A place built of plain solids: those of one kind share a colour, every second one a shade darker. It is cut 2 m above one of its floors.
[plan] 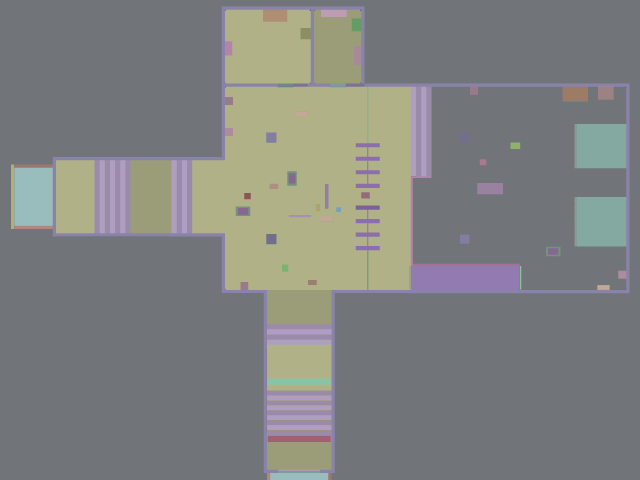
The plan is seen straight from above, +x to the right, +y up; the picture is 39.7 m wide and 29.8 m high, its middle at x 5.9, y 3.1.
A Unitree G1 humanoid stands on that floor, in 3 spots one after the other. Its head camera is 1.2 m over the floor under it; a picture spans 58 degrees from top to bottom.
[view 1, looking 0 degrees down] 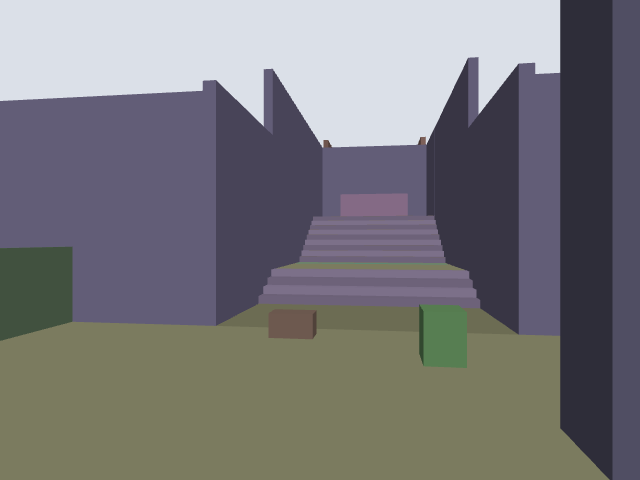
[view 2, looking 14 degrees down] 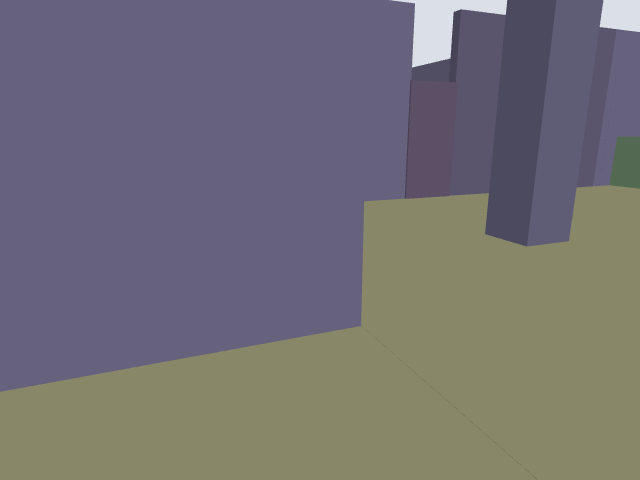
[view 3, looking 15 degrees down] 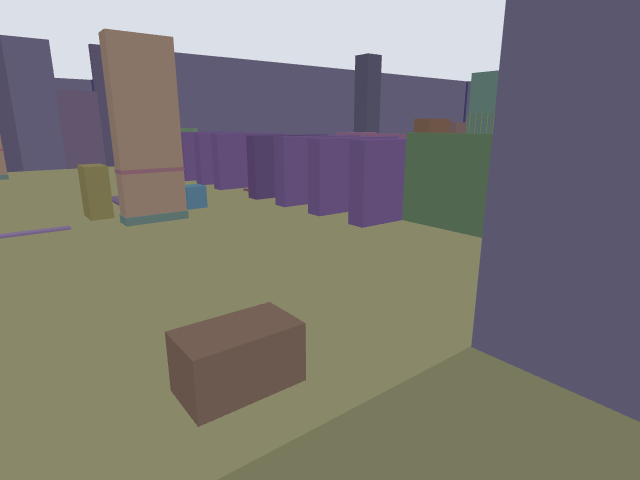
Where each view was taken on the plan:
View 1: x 4.33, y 5.79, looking -82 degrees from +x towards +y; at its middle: flight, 13.08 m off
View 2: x -1.20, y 5.79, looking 68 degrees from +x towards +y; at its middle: wall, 2.52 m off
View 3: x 4.61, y -1.20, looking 52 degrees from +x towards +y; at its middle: raised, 4.64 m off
